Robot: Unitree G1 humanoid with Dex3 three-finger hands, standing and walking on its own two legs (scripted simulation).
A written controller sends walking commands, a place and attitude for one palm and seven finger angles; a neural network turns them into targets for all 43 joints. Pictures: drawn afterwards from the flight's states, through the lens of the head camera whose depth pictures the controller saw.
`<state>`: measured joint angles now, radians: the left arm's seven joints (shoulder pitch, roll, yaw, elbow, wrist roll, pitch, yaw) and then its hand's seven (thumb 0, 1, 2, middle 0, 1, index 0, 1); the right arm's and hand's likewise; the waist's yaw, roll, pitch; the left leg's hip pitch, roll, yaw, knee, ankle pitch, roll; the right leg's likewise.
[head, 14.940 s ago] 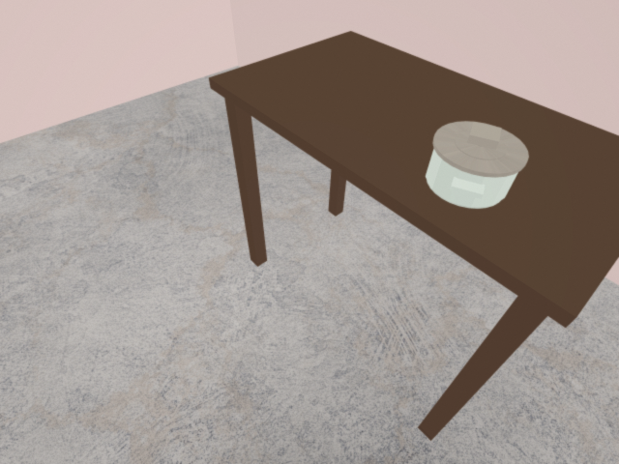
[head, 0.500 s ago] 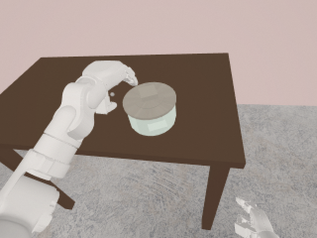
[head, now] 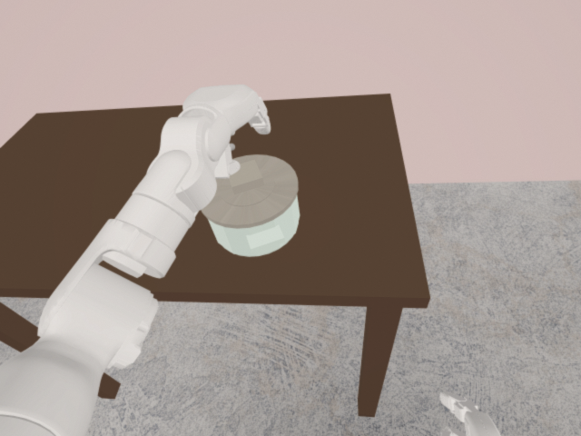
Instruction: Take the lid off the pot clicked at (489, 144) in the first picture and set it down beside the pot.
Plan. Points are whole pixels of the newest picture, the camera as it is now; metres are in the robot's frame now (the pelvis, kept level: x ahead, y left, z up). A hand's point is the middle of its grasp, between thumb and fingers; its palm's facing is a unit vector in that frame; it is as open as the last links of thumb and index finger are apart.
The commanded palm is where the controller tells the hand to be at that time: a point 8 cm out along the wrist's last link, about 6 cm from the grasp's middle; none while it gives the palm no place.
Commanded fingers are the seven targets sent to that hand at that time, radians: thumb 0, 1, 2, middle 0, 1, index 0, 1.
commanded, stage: move the open hand above the knob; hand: left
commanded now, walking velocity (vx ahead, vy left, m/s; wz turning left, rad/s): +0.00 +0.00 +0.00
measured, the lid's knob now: (244, 176) +0.47 +0.07 +0.12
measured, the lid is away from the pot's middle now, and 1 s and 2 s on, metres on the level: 0.00 0.00 0.00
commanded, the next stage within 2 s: lower the open fingers around the knob in 0.70 s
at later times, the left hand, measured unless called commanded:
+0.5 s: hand (219, 154) +0.43 +0.08 +0.20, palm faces -0.17 +0.00 -0.99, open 10.0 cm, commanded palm +0.41 +0.09 +0.26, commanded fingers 0.00 -0.33 1.53 -0.85 -0.08 -0.85 -0.08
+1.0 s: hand (242, 153) +0.45 +0.06 +0.18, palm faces -0.23 -0.01 -0.97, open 10.0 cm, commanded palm +0.42 +0.08 +0.24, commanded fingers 0.00 -0.33 1.53 -0.85 -0.08 -0.85 -0.08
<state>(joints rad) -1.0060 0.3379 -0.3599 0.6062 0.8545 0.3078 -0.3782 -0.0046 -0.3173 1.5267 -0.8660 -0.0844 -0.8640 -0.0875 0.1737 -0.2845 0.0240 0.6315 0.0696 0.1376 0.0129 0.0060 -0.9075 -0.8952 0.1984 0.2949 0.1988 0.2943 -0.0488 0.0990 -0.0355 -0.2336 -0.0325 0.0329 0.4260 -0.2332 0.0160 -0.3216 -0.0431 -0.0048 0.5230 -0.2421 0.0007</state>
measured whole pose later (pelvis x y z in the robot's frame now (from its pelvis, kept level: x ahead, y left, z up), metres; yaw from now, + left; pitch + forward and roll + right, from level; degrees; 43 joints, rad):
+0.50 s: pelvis +0.00 +0.01 +0.00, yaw +1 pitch +2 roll +2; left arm -1.00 0.33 -0.41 0.57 0.84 0.30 -0.38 -0.01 -0.32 1.53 -0.87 -0.08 -0.86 -0.09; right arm 0.14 -0.27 0.02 0.62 0.08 0.12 0.02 0.01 -0.91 -0.90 0.20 0.29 0.20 0.29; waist -0.02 0.08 -0.04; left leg -0.23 -0.05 0.03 0.43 -0.23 0.03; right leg -0.31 -0.06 -0.01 0.51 -0.23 0.01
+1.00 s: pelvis +0.00 +0.01 +0.00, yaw +0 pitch +3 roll +2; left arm -1.05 0.27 -0.38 0.71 0.85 0.31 -0.37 0.00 -0.32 1.53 -0.87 -0.08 -0.86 -0.09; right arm 0.19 -0.28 0.02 0.64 0.06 0.15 0.01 0.01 -0.91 -0.90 0.20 0.29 0.20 0.29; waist -0.06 0.09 -0.04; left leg -0.24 -0.04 0.04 0.42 -0.23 0.03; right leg -0.33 -0.05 0.01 0.51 -0.23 0.01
